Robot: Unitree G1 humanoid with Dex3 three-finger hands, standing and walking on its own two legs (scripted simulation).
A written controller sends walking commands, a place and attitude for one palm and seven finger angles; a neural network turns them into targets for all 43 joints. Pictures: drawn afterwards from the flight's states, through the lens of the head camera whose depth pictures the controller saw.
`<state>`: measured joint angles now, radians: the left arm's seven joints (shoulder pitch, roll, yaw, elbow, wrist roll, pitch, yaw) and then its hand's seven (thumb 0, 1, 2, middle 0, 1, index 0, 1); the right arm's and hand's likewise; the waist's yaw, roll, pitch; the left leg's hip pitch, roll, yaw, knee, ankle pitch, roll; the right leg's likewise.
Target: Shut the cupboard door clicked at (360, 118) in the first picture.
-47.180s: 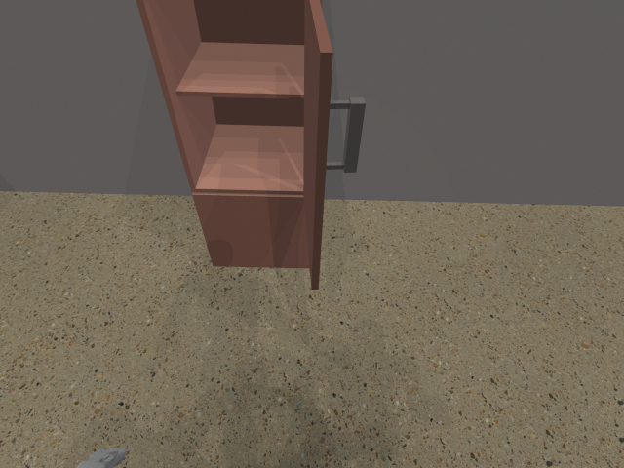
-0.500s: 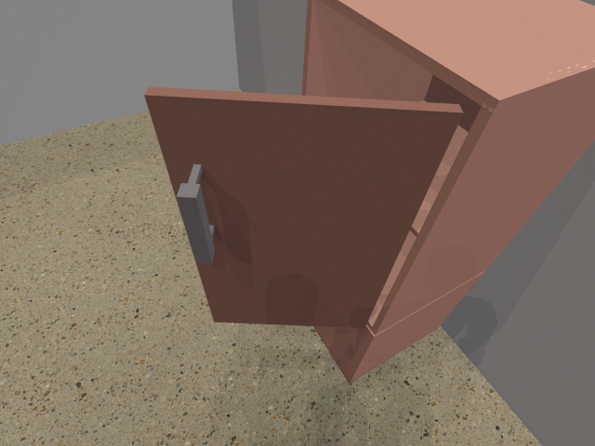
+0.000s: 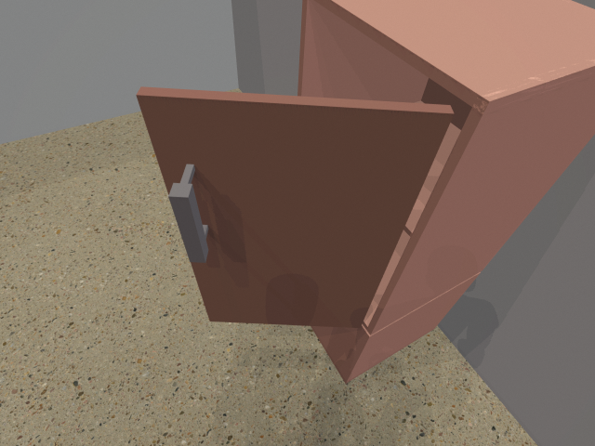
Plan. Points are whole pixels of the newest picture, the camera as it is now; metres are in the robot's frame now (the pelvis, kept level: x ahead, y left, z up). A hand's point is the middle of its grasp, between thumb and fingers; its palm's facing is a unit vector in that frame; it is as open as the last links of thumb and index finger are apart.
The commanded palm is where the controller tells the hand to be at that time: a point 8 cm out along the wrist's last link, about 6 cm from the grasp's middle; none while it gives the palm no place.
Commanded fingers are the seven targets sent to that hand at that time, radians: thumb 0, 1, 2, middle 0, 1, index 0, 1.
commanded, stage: come to a stop and stand still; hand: left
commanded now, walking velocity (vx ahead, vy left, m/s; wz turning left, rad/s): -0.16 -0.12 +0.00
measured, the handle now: (194, 215) +0.40 +0.18 +0.08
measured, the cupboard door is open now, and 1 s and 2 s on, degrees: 59 59 59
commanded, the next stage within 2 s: look again from close up in 1.30 s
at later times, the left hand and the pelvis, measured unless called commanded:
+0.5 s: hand out of the picture -0.02 +0.14 -0.17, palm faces +0.01 -0.98 -0.21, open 7.4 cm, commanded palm none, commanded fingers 0.00 0.90 0.90 -0.20 -0.30 -0.20 -0.30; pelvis -0.02 -0.03 +0.00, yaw +0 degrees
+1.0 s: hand out of the picture -0.03 +0.10 -0.18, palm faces +0.03 -0.99 -0.16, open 7.4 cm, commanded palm none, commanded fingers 0.00 0.90 0.90 -0.20 -0.30 -0.20 -0.30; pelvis -0.01 -0.05 +0.00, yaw +0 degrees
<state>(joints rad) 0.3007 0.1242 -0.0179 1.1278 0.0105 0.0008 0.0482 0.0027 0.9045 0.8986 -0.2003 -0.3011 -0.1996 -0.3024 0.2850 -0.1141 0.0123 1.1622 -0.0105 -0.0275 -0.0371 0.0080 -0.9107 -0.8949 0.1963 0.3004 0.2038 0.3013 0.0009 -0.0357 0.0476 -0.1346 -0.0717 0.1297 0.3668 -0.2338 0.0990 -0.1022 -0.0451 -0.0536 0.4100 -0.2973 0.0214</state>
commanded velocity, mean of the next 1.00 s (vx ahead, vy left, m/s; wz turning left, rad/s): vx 0.00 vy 0.00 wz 0.00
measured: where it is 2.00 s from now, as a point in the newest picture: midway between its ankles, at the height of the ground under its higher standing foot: outside the picture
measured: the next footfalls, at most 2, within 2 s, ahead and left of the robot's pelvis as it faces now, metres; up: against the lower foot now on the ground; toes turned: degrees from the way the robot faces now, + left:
none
